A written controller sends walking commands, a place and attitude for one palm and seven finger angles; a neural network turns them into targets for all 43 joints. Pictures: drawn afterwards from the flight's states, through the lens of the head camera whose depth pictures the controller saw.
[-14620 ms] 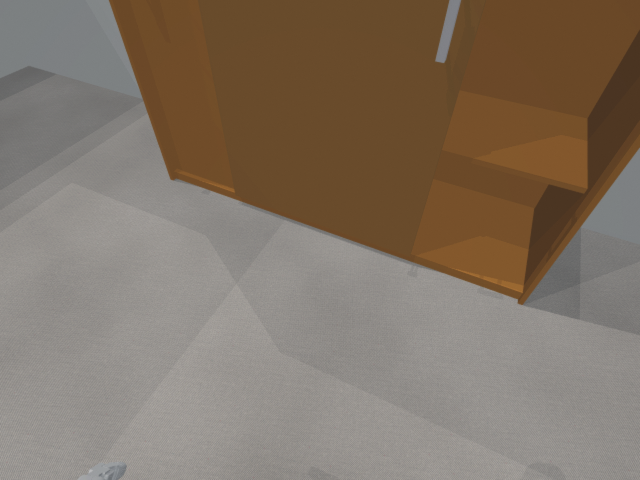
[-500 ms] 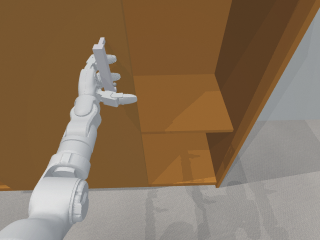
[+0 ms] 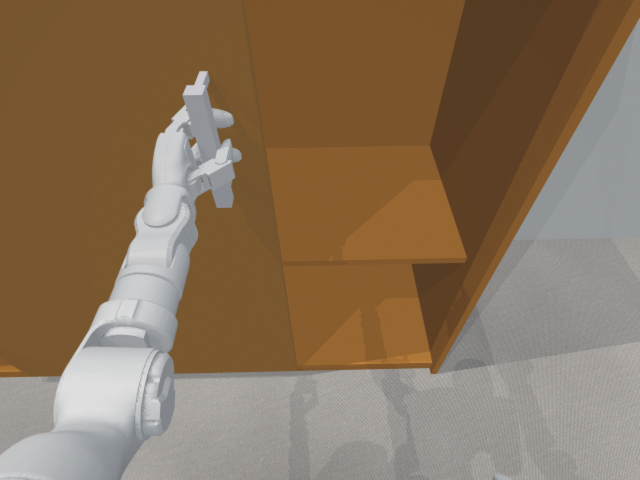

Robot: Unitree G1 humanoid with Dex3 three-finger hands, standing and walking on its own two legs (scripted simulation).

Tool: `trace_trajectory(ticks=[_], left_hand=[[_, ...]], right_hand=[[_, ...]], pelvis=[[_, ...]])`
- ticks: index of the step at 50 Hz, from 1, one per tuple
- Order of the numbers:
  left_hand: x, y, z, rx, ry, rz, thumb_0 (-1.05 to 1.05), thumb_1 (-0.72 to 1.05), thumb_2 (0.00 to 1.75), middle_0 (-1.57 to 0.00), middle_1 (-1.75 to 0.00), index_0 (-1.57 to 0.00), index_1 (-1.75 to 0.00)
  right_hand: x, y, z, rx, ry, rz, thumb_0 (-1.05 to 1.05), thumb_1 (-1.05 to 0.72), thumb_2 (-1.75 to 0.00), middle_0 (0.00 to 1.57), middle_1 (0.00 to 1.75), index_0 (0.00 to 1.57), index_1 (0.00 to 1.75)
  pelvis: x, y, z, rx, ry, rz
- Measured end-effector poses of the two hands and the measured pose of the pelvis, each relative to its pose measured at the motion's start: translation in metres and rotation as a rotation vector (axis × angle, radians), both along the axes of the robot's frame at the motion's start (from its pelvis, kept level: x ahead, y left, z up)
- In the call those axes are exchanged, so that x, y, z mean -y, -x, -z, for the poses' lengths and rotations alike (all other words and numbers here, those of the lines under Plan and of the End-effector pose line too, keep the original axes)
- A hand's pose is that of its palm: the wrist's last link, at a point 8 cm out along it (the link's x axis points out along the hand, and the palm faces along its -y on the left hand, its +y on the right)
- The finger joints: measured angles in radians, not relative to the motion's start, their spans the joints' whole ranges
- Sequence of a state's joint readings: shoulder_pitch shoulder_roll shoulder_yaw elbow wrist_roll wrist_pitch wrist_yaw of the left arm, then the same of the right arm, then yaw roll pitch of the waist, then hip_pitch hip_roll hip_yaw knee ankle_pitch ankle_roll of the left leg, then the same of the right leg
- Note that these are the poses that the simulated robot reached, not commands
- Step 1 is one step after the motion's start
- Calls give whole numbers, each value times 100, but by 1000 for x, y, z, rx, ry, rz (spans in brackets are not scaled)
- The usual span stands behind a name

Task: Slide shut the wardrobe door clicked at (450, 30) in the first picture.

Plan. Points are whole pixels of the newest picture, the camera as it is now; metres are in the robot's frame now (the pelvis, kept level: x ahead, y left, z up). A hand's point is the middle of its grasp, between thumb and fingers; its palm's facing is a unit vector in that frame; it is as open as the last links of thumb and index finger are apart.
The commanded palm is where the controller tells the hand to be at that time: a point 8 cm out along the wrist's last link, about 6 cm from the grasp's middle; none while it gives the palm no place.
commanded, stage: grip the handle and tug to test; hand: left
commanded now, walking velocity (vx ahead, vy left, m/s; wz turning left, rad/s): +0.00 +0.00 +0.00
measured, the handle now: (214, 144) +0.50 +0.15 +0.16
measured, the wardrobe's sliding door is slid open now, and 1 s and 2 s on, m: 0.43 0.43 0.36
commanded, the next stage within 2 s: tug the door sideways, standing still in 0.72 s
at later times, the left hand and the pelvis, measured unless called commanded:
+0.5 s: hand (226, 164) +0.45 +0.13 +0.17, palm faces +0.07 -1.00 +0.00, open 5.6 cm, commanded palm +0.41 +0.16 +0.16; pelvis +0.00 +0.00 +0.00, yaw -1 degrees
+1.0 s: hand (226, 165) +0.45 +0.13 +0.17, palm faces +0.07 -1.00 +0.00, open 5.7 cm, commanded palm +0.43 +0.16 +0.16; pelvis +0.04 +0.00 +0.00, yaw +0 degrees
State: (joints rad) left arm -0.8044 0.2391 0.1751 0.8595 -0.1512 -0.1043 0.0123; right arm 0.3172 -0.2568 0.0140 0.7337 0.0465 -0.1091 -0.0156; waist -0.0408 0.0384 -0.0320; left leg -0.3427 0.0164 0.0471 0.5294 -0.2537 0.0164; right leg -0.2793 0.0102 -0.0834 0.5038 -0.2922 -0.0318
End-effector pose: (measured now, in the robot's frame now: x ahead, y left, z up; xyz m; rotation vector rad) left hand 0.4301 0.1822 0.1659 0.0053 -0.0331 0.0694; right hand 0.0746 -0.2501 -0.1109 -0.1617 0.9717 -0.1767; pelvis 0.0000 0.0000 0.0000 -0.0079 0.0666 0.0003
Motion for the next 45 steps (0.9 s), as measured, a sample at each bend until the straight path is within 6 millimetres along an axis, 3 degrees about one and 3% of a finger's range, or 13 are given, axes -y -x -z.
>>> trace_trajectory(ticks=[28,36,45], left_hand=[[2,0,0,3,-1,5,0,74,81,-39,-140,-35,-140],[2,1,1,12,11,15,1,76,78,-34,-140,-32,-140],[2,5,1,13,7,12,1,77,78,-30,-140,-29,-140]], right_hand=[[-2,3,-2,13,-15,36,1,-90,-90,20,30,20,30],[-4,-19,-8,50,-26,47,1,-90,-90,20,30,20,30],[-7,-65,-17,109,-30,22,1,-90,-90,20,30,20,30]], pelvis=[[-3,-5,-1,1,-1,22],[-4,-20,-3,5,-3,41],[-5,-40,-5,4,-2,39]])
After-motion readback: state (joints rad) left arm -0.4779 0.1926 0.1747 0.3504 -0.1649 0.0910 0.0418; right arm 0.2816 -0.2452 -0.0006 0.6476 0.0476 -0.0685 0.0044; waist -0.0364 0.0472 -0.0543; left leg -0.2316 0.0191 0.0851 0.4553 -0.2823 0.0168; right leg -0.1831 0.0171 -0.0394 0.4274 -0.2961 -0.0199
